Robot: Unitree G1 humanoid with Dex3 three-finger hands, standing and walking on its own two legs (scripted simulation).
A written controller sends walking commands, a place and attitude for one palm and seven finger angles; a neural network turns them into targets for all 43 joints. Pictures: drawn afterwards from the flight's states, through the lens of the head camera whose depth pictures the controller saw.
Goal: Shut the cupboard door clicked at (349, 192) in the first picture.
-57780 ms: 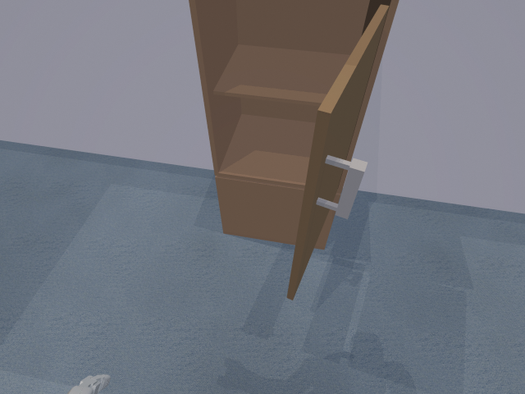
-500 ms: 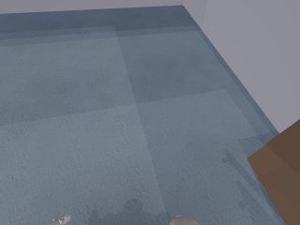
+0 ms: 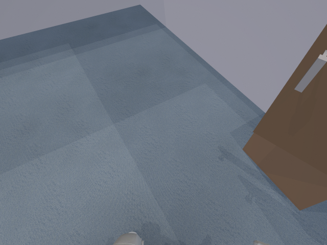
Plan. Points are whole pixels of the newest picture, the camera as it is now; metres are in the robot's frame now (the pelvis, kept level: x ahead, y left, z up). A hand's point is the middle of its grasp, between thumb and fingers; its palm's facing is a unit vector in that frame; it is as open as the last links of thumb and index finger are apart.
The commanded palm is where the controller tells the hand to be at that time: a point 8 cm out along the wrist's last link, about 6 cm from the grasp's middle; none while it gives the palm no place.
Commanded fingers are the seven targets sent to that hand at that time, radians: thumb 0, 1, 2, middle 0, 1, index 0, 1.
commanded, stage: turn to face it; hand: left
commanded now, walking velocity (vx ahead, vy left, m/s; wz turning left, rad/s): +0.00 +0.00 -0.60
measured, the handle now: (312, 71) +0.62 -0.42 +0.07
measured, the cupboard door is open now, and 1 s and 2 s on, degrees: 19 19 19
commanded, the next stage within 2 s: take the last steps up to it in 0.96 s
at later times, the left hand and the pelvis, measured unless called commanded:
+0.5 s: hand (110, 222) +0.19 +0.17 -0.16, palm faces -0.31 -0.91 -0.27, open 7.4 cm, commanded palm none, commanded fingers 0.00 0.90 0.90 -0.20 -0.30 -0.20 -0.30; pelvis +0.02 +0.00 -0.01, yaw -19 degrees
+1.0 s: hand (120, 214) +0.21 +0.15 -0.18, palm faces -0.45 -0.87 -0.19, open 7.4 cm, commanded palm none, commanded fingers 0.00 0.90 0.90 -0.20 -0.30 -0.20 -0.30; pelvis +0.06 +0.01 +0.00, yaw -30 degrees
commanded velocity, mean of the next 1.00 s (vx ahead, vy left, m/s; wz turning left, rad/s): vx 0.00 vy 0.00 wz -0.45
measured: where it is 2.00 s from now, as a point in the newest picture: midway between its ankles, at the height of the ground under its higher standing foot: (206, 244)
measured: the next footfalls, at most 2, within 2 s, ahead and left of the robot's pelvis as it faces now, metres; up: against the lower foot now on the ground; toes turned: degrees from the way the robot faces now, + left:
left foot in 0.08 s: +0.07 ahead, +0.14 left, +0.00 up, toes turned -1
right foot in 0.48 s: +0.01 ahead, -0.12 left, +0.00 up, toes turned -23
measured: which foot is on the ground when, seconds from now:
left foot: up 0.00-0.06, down 0.08-0.48, up 0.50-0.86, down 0.88-1.00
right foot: down 0.00-0.08, up 0.10-0.46, down 0.48-0.90, up 0.92-1.00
